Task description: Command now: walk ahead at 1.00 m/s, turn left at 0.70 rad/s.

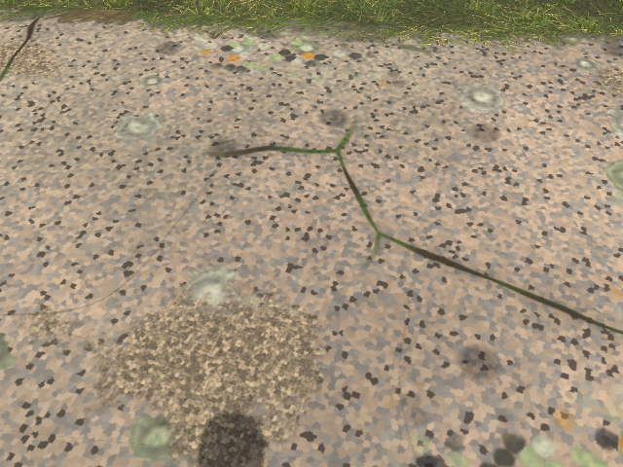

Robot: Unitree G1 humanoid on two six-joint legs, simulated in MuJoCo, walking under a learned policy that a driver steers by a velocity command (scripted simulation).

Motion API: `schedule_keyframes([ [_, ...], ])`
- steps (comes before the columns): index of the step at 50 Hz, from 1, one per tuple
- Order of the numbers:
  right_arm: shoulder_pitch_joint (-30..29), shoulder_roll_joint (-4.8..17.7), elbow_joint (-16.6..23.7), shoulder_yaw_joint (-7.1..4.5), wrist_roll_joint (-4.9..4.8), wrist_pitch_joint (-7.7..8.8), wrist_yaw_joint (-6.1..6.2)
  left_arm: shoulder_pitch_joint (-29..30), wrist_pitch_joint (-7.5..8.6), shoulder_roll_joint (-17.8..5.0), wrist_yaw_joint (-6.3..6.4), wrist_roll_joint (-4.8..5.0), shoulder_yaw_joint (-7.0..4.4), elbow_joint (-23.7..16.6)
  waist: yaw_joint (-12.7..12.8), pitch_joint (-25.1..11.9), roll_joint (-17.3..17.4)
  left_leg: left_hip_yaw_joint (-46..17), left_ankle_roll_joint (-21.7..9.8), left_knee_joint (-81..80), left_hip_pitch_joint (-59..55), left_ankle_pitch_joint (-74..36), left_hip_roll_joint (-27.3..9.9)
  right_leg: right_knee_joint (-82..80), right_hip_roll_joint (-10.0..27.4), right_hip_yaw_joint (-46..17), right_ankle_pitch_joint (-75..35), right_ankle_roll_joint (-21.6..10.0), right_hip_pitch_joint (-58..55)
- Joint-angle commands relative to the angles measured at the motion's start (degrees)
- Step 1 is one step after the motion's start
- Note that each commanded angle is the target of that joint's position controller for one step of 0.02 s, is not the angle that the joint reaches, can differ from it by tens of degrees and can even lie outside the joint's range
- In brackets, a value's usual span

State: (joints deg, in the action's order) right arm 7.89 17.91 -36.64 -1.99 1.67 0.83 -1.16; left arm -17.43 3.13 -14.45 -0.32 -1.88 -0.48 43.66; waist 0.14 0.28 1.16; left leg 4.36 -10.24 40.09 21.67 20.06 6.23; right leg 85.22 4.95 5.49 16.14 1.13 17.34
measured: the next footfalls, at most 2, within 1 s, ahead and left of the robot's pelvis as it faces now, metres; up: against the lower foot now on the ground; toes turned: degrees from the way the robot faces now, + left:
right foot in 0.28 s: +0.40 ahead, -0.12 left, +0.19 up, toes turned +1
left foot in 0.64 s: +0.82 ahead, -0.03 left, +0.19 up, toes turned -26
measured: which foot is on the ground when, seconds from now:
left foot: down 0.00-0.26, up 0.28-0.62, down 0.64-1.00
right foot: up 0.00-0.26, down 0.28-0.62, up 0.64-0.98, down 1.00-1.00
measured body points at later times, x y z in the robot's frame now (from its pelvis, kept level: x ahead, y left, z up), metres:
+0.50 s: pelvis +0.47 -0.09 +0.20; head +0.47 -0.09 +0.65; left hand +0.45 +0.18 +0.06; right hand +0.72 -0.30 +0.20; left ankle +0.55 +0.05 -0.39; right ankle +0.36 -0.13 -0.52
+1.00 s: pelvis +0.81 -0.18 +0.19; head +0.84 -0.22 +0.64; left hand +1.16 -0.12 +0.14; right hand +0.68 -0.48 +0.08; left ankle +0.79 -0.02 -0.52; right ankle +0.87 -0.34 -0.52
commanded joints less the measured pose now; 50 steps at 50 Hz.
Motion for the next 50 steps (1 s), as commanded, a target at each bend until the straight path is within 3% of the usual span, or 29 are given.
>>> schedule_keyframes([
  [1, 18.83, 12.56, -3.08, -4.26, 1.18, -0.84, 1.95, 9.52, 2.32, -3.31, 1.06, -1.56, 0.92, -15.74, -3.39, -7.69, -1.93, -39.66, -13.76, -22.52, -37.17, -21.62, -24.65, 37.16, -2.49, -5.48, 5.86, -0.44, 51.16],
  [2, 17.66, 9.94, -4.29, -3.15, 1.45, -0.07, 2.27, 11.91, 1.96, -1.32, 1.05, -2.33, 1.74, -15.97, -1.50, -0.73, -3.66, -35.52, -10.53, -24.03, -28.81, -12.38, -23.10, 40.99, -1.59, -4.55, 8.49, -1.54, 55.89],
  [5, 18.62, 4.28, -11.00, -0.63, 2.22, 4.03, 1.17, 22.81, -2.46, 6.17, 2.48, 0.73, 3.66, -22.04, 1.92, 9.19, 3.69, -24.48, -5.53, -32.96, -7.84, -3.89, -24.74, 61.32, -2.52, -7.61, 21.57, -5.21, 65.39],
  [8, 14.27, 1.31, -15.82, 1.49, -0.83, 5.55, 1.16, 30.05, -2.76, 4.69, 2.71, 3.73, 5.03, -26.93, 6.23, 15.65, -0.74, -4.11, -0.08, -51.88, 9.36, -17.02, -19.02, 21.55, -1.76, -2.13, 18.78, -8.98, 49.21],
  [10, 7.12, 4.13, -11.66, 1.43, -5.01, 5.99, 2.52, 8.32, -3.81, 0.76, 0.36, 2.84, 3.06, -16.10, 13.59, -6.23, -5.30, 8.00, 0.04, -42.86, 14.77, -74.38, -11.30, 7.79, -9.04, 5.82, 0.59, -8.42, 1.15],
  [11, 10.37, 14.78, -10.04, -1.66, -6.47, 7.73, 2.04, 5.05, -4.56, -1.18, 0.66, 2.52, 1.76, -14.77, 14.38, -15.72, -2.62, 5.33, -0.72, -35.07, 4.82, -101.58, -15.90, 2.49, -11.92, 8.07, 2.94, -7.55, -8.00],
  [12, 9.57, 21.22, -9.20, -3.95, -6.06, 8.26, 1.94, -0.47, -4.57, -3.66, 0.32, 2.00, 0.20, -13.38, 17.19, -22.34, 0.85, 5.34, -0.47, -21.99, -8.95, -117.97, -19.39, -3.47, -12.86, 7.17, 10.29, -7.71, -6.87],
  [13, 8.49, 21.66, -9.18, -5.42, -5.69, 7.10, 1.83, -7.85, -4.93, -6.58, -0.20, 1.93, -1.16, -10.17, 19.52, -26.01, 6.57, 2.86, 0.04, -7.20, -19.08, -126.05, -21.56, -8.99, -14.62, 4.22, 17.23, -9.05, -5.50],
  [14, 7.09, 18.42, -8.07, -5.50, -5.27, 5.79, 1.51, -11.68, -4.07, -10.58, -1.24, 2.22, -2.76, -7.95, 20.90, -23.61, 3.67, 2.76, -0.10, 16.95, -22.43, -112.62, -17.58, -25.24, -17.30, -2.04, 18.84, -12.68, -4.97],
  [15, 2.68, 5.75, -5.05, -2.78, -1.42, 5.96, 0.14, -8.27, -3.11, -13.61, -2.13, 1.41, -4.20, -4.28, 14.59, -13.78, -9.06, -0.09, 1.77, 42.84, -9.37, -44.87, -6.86, -41.52, -13.38, -22.08, 23.12, -16.63, -0.92],
  [16, 3.76, -1.30, 2.25, -1.28, 2.67, 7.55, -2.34, -0.54, -4.56, -11.93, -0.44, 1.98, -4.37, -4.29, 5.82, -12.87, -22.51, -7.98, 6.34, 73.18, 18.56, -12.25, 4.56, -63.82, -4.45, -65.54, 25.58, -26.17, -6.11],
  [17, 1.34, -6.84, 7.91, 0.69, 4.59, 8.00, -2.14, 0.16, -3.55, -9.36, -0.01, 2.82, -4.15, -4.17, 3.47, -6.96, -12.03, -13.25, 5.58, 85.00, 33.30, -5.97, 2.07, -66.02, -0.32, -69.64, 20.37, -24.78, -9.12],
  [19, -1.38, -13.93, 11.16, 4.50, 3.91, 7.34, -0.44, -7.26, -0.78, -4.53, 0.73, 0.81, -3.31, 4.57, -1.23, 5.16, -1.85, -12.77, 4.35, 83.12, 41.48, 2.04, -1.93, -61.22, -3.56, -50.42, 1.65, -19.44, -1.99],
  [20, -4.10, -13.10, 10.95, 4.90, 3.83, 6.09, 0.37, -7.58, 0.04, -2.10, 0.94, 0.18, -3.10, 5.94, -1.36, 5.43, 5.21, -12.28, 4.05, 80.28, 41.08, 5.78, -3.58, -58.87, -5.96, -39.57, 0.13, -16.98, 1.74],
  [22, -1.14, -5.75, 10.85, 4.19, 2.19, 3.78, 1.33, -3.45, 1.67, -2.22, -0.19, 0.80, -2.12, 3.71, -5.90, 8.06, 5.44, -8.85, 5.67, 55.22, 32.44, 8.10, -6.31, -63.97, -9.23, -30.75, -0.99, -14.15, 11.24],
  [24, -8.64, -0.67, 13.43, 3.48, 1.65, 3.45, 1.37, -2.77, 2.65, -6.89, 0.22, 1.34, -3.19, 2.19, -2.80, 10.50, 6.41, -2.56, 8.98, 31.03, 22.10, 2.03, -6.98, -74.08, -10.23, -28.66, -16.77, -14.88, 15.92],
  [28, -8.77, -3.55, 12.36, 4.21, -0.72, 4.15, -0.03, -9.39, 1.37, -11.30, 1.69, 2.88, -5.78, 4.20, 1.20, -3.92, -3.99, -2.04, 10.83, -4.19, -7.49, -26.31, -0.50, -68.30, -10.88, -24.89, -47.98, -8.28, 3.11],
  [29, -5.34, -9.41, 10.13, 6.27, 0.17, 1.94, -3.27, -14.45, 4.86, -12.28, -3.06, -3.82, -5.37, 6.26, -1.78, -14.77, -12.94, -5.14, 13.81, -7.95, -27.58, -29.99, -0.50, -60.91, -16.76, -16.86, -49.81, -4.00, 10.39],
  [30, 9.11, -3.11, 5.65, 3.79, 0.39, 0.17, -3.97, -6.94, 5.80, -14.85, -5.39, -2.98, -7.13, 2.94, -9.64, -13.34, -1.49, -5.56, 11.36, -13.42, -43.78, -41.51, -2.72, -55.55, -16.71, -22.21, -53.29, -0.07, 20.62],
  [31, 16.10, 7.25, 2.98, -2.37, -2.02, 2.52, 2.34, 2.49, 3.62, -6.58, -0.34, 7.66, -5.52, -2.44, -13.79, -15.36, 0.07, -14.82, 10.17, -18.10, -43.06, -44.91, -10.31, -32.52, -16.53, -23.27, -15.58, 3.11, 12.30],
  [32, 18.74, 6.92, 0.88, -1.41, -1.55, 3.66, 4.04, 2.17, 2.22, -1.91, 0.59, 5.88, -2.46, -4.36, -13.03, -17.26, 3.90, -16.82, 9.53, -11.02, -45.45, -59.74, -18.71, -19.41, -16.45, -17.88, 15.41, 1.73, 15.42],
  [33, 17.05, 4.93, 2.29, -0.36, 1.73, 4.63, 4.44, -5.18, 1.89, 0.47, 1.08, 3.55, -1.76, -5.77, -7.83, -19.49, 9.93, -24.16, 3.85, -1.15, -50.27, -91.02, -27.84, -6.42, -14.98, -16.59, 25.23, 1.48, 24.80],
  [34, 12.00, 1.60, 4.07, 0.03, 3.36, 4.56, 4.20, -12.18, 1.69, -2.94, 1.45, 4.14, -2.41, -6.11, -3.48, -25.69, 14.38, -28.50, -3.47, -2.39, -50.70, -91.32, -33.80, 2.00, -11.02, -17.82, 22.47, 2.91, 28.38],
  [36, 3.92, 0.28, 4.39, -1.03, 0.56, 4.12, 4.34, -7.80, -0.37, -7.31, 2.52, 4.45, -3.17, -8.33, -1.86, -21.79, 12.57, -30.15, -7.99, -12.85, -42.24, -53.82, -32.18, 7.99, -4.39, -11.60, 14.43, 4.27, 35.73],
  [38, -1.01, -1.61, 3.76, -0.35, -2.10, 3.43, 4.78, -3.48, -3.04, -8.10, 2.92, 4.08, -4.38, -10.05, 1.75, -9.43, 2.88, -22.95, -4.61, -20.43, -22.46, -41.38, -28.63, 5.07, -0.66, -11.56, 11.77, 4.80, 31.24],
  [40, -6.23, -0.42, 1.79, -1.02, -2.50, 3.82, 4.15, 1.07, -3.61, -4.75, 1.93, 3.97, -3.46, -12.43, 3.74, 0.99, 1.79, -9.91, 0.37, -23.54, -7.05, -41.79, -23.00, -13.12, 1.77, -9.42, 7.75, 4.28, 27.09],
  [44, -5.08, 5.26, -2.26, -2.98, -1.97, 3.51, 4.42, 0.89, -2.25, -4.12, -0.89, 3.32, -3.58, -9.78, 2.33, -5.40, 6.42, 2.54, 3.02, -20.73, -5.37, -38.79, -17.29, -41.08, -2.79, -3.51, -17.78, 1.15, 7.56],
  [48, -4.72, 8.88, -3.15, -4.54, -4.38, 3.39, 3.94, 3.92, -3.34, -9.80, -2.83, 2.55, -5.92, -11.50, 3.19, -5.30, 4.44, 3.88, 5.51, -11.52, -12.64, -44.73, -20.20, -49.72, -5.08, -1.38, -14.22, -4.52, 3.48],
  [50, -2.12, 7.79, -3.22, -4.38, -3.38, 2.99, 3.34, -5.56, -3.20, -13.99, -1.61, 2.21, -8.50, -9.34, 7.85, -7.70, -1.37, 5.57, 9.06, 7.48, -6.13, -37.33, -15.81, -56.06, -8.79, -2.37, -18.73, -9.40, -11.78],
])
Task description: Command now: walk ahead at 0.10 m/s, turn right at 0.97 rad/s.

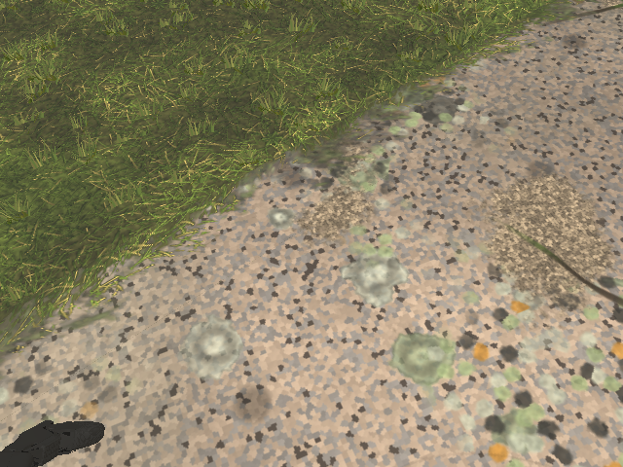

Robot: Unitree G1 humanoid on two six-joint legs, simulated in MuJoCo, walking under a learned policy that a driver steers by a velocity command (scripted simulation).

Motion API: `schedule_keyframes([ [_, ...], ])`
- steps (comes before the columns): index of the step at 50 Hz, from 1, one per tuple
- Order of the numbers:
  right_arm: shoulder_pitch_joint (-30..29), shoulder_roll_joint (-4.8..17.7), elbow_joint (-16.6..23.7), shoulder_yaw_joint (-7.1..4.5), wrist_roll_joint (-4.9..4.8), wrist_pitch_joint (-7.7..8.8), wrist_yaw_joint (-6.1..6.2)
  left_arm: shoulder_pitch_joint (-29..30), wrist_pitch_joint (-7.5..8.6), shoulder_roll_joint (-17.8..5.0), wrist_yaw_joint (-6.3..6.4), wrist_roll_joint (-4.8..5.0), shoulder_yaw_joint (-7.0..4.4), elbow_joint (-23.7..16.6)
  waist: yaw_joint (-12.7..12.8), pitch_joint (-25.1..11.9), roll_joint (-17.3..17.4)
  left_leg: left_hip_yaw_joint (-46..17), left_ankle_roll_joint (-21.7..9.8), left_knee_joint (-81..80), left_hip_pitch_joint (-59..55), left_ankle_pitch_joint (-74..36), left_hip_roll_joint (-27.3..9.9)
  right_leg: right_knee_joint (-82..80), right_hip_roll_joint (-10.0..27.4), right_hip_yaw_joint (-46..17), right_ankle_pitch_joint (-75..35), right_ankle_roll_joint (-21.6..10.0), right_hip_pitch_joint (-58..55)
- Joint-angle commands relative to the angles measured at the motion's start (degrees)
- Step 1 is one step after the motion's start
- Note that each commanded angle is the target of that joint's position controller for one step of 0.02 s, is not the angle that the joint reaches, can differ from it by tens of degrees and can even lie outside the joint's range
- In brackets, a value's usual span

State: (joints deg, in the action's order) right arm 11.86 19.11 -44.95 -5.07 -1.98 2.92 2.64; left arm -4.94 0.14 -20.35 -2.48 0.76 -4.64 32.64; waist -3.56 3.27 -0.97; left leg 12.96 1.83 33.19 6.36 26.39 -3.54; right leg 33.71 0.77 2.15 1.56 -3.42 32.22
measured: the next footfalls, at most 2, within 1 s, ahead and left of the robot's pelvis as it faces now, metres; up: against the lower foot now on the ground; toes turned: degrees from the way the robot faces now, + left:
left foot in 0.36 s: +0.23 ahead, +0.15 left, +0.00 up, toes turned -20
right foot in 0.70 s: +0.09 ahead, -0.07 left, +0.00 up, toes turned -16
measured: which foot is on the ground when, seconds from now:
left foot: down 0.00-0.00, up 0.02-0.34, down 0.36-1.00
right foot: down 0.00-0.36, up 0.38-0.68, down 0.70-1.00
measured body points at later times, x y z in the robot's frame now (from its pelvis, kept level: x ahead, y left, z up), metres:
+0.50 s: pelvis +0.11 +0.07 +0.01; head +0.14 +0.09 +0.46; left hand +0.37 +0.27 -0.08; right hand +0.16 -0.22 -0.07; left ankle +0.19 +0.16 -0.72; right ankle +0.07 -0.07 -0.64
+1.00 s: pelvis +0.12 +0.06 +0.01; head +0.12 +0.05 +0.46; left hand +0.31 +0.24 -0.10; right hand +0.16 -0.22 -0.10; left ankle +0.19 +0.16 -0.72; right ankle +0.05 -0.06 -0.72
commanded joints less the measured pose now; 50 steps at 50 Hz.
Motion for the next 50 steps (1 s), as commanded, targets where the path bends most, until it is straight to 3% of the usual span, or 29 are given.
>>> schedule_keyframes([
  [1, -1.37, -0.09, 6.37, 0.65, 3.67, 0.50, -1.31, -16.72, -0.21, -13.05, 1.94, 0.07, -4.98, 0.08, 6.69, -11.06, -16.21, -2.00, 0.63, 33.06, 23.62, 5.04, 1.02, -3.77, 7.54, -17.38, -33.76, -10.29, -36.02],
  [2, 2.67, 2.11, 8.63, 1.28, 2.92, 0.61, -2.09, -12.85, 0.55, -15.60, 1.68, -2.17, -4.55, -4.27, 4.44, -23.92, -20.09, -13.88, 2.75, 51.60, 38.40, 15.13, 9.60, -8.32, 20.50, -45.85, -26.85, -25.54, -49.28],
  [3, -1.60, 6.68, 8.54, 0.66, 1.71, 0.97, -2.62, -11.04, 0.48, -12.57, 1.50, -1.67, -4.36, -5.90, 8.10, -27.13, -10.18, -21.10, 1.42, 51.18, 38.80, 8.19, 6.33, -12.07, 18.58, -44.62, -13.51, -22.50, -47.07],
  [4, -4.91, 7.06, 9.42, 0.61, 1.55, 0.81, -2.48, -8.25, 0.51, -10.50, 1.74, -0.42, -3.75, -6.06, 7.11, -21.55, -6.11, -21.30, 0.61, 47.42, 38.55, 3.57, 4.99, -12.22, 15.09, -39.42, -7.25, -18.57, -41.00],
  [5, -5.79, 5.90, 8.78, 0.72, 2.49, 0.45, -1.75, -6.12, 0.08, -8.62, 2.21, 0.63, -3.27, -6.25, 5.34, -17.16, -0.12, -21.28, 0.65, 42.13, 37.08, 1.07, 3.40, -12.39, 11.89, -35.28, -4.24, -15.10, -33.53],
  [6, -5.57, 5.90, 8.81, 0.61, 2.87, -0.05, -1.34, -3.64, -0.39, -7.60, 2.74, 0.84, -2.92, -6.69, 3.48, -14.62, -0.15, -21.31, 0.69, 36.16, 33.28, 0.27, 2.79, -12.41, 9.99, -32.05, -5.74, -13.56, -26.19],
  [8, -4.55, 4.18, 7.93, 0.86, 2.44, -0.81, -1.60, -0.28, -1.44, -6.93, 3.51, -0.33, -2.96, -7.43, 1.52, -12.40, -1.65, -18.61, 1.23, 24.48, 25.66, 0.08, 3.94, -12.42, 6.41, -26.62, -9.89, -11.66, -17.45],
  [9, -3.71, 3.01, 7.21, 1.17, 2.43, -0.88, -1.62, -0.61, -1.68, -6.68, 3.92, -0.73, -3.02, -7.18, 1.83, -13.70, -1.75, -17.63, 1.86, 21.15, 23.06, -0.62, 4.41, -11.15, 6.11, -25.29, -15.17, -11.68, -16.43],
  [11, -2.30, 1.42, 6.41, 1.76, 2.26, -1.12, -1.93, -1.98, -2.12, -6.22, 4.52, -0.56, -3.01, -6.18, 2.57, -17.11, -2.27, -17.13, 2.41, 16.50, 17.95, -5.98, 4.48, -9.39, 6.08, -24.12, -18.94, -11.05, -15.05],
  [14, -3.15, 0.92, 7.13, 1.80, 2.12, -1.86, -2.39, -2.15, -2.60, -4.81, 4.45, -0.60, -2.46, -5.30, 3.43, -16.58, -4.93, -16.36, 1.94, 12.11, 14.23, -11.01, 4.34, -8.61, 5.72, -24.70, -8.81, -9.11, -12.53],
  [17, -2.35, 0.09, 7.53, 1.24, 3.11, -1.81, -2.86, -1.30, -2.66, -2.03, 3.81, -0.53, -1.42, -4.64, 1.92, -12.56, -6.04, -14.27, -0.76, -0.63, 5.95, -19.30, 4.27, -5.22, 2.14, -23.49, 7.99, -4.29, -7.18],
  [18, -2.11, 2.36, 8.49, 0.70, 4.43, -1.81, -2.68, -3.79, -2.50, 0.51, 3.74, -1.16, -0.66, -3.92, 2.67, -10.12, -0.70, -21.84, -3.27, -7.24, 4.15, -20.05, -2.81, 1.58, -2.05, -20.05, 17.65, -0.82, -3.83],
  [19, -3.56, 7.18, 9.61, -0.28, 5.55, -2.06, -2.28, -7.34, -2.22, 1.18, 3.84, -0.85, -0.51, -4.39, 5.61, -7.25, 14.48, -36.98, -11.50, -15.06, 5.79, -24.64, -14.68, 13.41, -10.67, -11.63, 31.72, 2.94, 0.94],
  [20, -4.61, 7.57, 10.32, -0.70, 6.22, -1.77, -1.94, -6.53, -1.46, -2.48, 3.99, -0.67, -1.77, -4.61, 4.72, -6.90, 18.57, -48.78, -18.39, -19.34, 10.31, -17.39, -20.02, 26.52, -7.92, -12.61, 34.73, 4.82, 2.37],
  [21, -6.28, 5.61, 11.25, -0.36, 5.37, -1.65, -1.54, -5.08, -1.46, -5.67, 4.26, -0.01, -2.86, -3.32, 4.21, -5.14, 12.18, -45.05, -17.65, -18.54, 11.40, -12.69, -17.31, 33.68, -6.85, -13.91, 30.91, 5.19, 3.08],
  [22, -8.47, 3.76, 11.39, 0.14, 4.12, -1.79, -1.29, -5.41, -2.03, -4.98, 4.54, -0.06, -2.93, -1.90, 5.17, -4.14, 7.90, -38.98, -14.74, -16.83, 11.76, -11.80, -13.56, 36.39, -6.31, -13.52, 27.53, 5.81, 2.81],
  [23, -9.61, 1.98, 11.57, 0.79, 3.11, -1.81, -1.19, -6.17, -2.68, -3.36, 4.86, -0.49, -2.54, -1.02, 5.45, -4.23, 6.69, -34.96, -13.01, -16.05, 11.20, -13.61, -11.27, 37.85, -5.93, -13.12, 25.50, 6.63, 2.25],
  [24, -9.71, 0.73, 11.24, 1.33, 2.79, -1.93, -0.99, -6.80, -2.94, -1.26, 4.84, -0.64, -1.97, -0.44, 5.57, -4.68, 6.20, -31.94, -12.53, -15.60, 10.93, -16.32, -9.77, 38.58, -5.72, -12.59, 23.52, 7.30, 0.92],
  [26, -8.42, -1.23, 10.48, 2.01, 3.03, -2.27, -0.93, -5.82, -2.70, 1.51, 4.65, -0.33, -0.89, -0.32, 4.94, -5.87, 7.14, -26.28, -11.75, -15.16, 8.66, -18.44, -6.48, 31.82, -4.32, -9.14, 21.43, 8.21, -1.50],
  [29, -4.41, -0.23, 8.69, 1.56, 2.89, -2.87, -1.05, -2.56, -2.11, 4.37, 4.32, -0.37, 0.61, -0.61, 2.17, -7.94, 11.08, -24.42, -12.13, -13.81, 4.00, -19.84, -5.41, 12.92, -0.91, -5.42, 24.36, 8.59, -8.19],
  [31, -1.64, 1.51, 7.64, 0.97, 2.68, -3.21, -1.17, -3.32, -1.94, 2.73, 4.19, 0.05, 0.14, 0.34, 1.20, -8.10, 12.69, -26.36, -13.44, -12.68, 2.23, -20.81, -6.78, 3.74, -1.25, -3.94, 24.52, 8.24, -11.93],
  [32, -1.74, 1.71, 7.49, 0.92, 2.22, -3.34, -1.16, -4.86, -1.85, 2.27, 4.16, 0.12, -0.08, 1.40, 1.94, -7.85, 12.09, -26.70, -13.34, -11.85, 2.70, -21.57, -6.90, -2.55, -1.52, -3.19, 19.59, 7.56, -14.63],
  [34, 0.22, 1.20, 6.49, 1.04, 1.35, -2.94, -1.28, -7.17, -1.65, 1.46, 4.04, -0.71, -0.14, 3.01, 2.87, -7.42, 10.04, -26.49, -10.65, -10.77, 6.25, -23.62, -6.13, -12.26, -0.78, -4.73, 9.14, 4.86, -21.84],
  [35, 0.45, 0.38, 6.59, 1.34, 1.85, -2.18, -1.59, -7.47, -1.55, -0.47, 4.19, -1.54, -0.29, 2.56, 2.57, -8.69, 6.27, -24.89, -8.01, -8.97, 9.28, -23.02, -5.16, -10.74, 2.68, -8.14, 3.30, 3.09, -25.93],
  [36, 1.43, -0.72, 7.33, 1.50, 2.73, -1.17, -2.13, -7.15, -1.48, -3.45, 4.16, -1.80, -1.16, 3.75, -0.14, -9.52, -3.74, -18.91, -5.42, -7.60, 10.55, -18.94, -0.47, -5.87, 4.70, -10.12, 0.45, 0.21, -24.60],
  [37, -1.65, -1.07, 7.31, 1.73, 3.65, -0.68, -2.43, -6.70, -1.20, 0.43, 3.72, -1.57, -0.57, 3.85, 1.75, -9.56, -5.15, -15.79, -3.06, -6.00, 7.60, -15.66, 1.86, -6.97, 4.29, -10.24, 6.43, -1.01, -20.44],
  [38, -3.83, -1.41, 7.47, 1.72, 3.79, -0.64, -2.63, -6.13, -0.89, 3.06, 3.51, -1.88, 0.24, 3.91, 2.23, -8.23, -4.21, -15.40, -2.33, -5.60, 6.57, -15.53, 2.28, -8.13, 4.06, -10.38, 10.62, -0.35, -18.04],
  [42, -3.88, -2.20, 7.05, 1.53, 3.08, -1.63, -2.32, -6.98, 0.28, 2.69, 3.85, -1.61, 0.33, 4.66, 2.41, -4.28, -2.59, -15.87, -3.70, -4.92, 6.77, -17.49, 1.92, -7.75, 2.60, -9.19, 12.12, 1.98, -14.42],
  [50, -2.89, -2.67, 5.17, 1.20, 2.77, -1.82, -1.72, -8.63, 0.66, 3.66, 4.40, -1.38, 0.68, 5.94, 2.65, -3.49, 0.24, -16.04, -3.32, -4.56, 6.50, -17.94, 1.75, -6.88, 1.61, -8.66, 12.01, 2.25, -14.04],
])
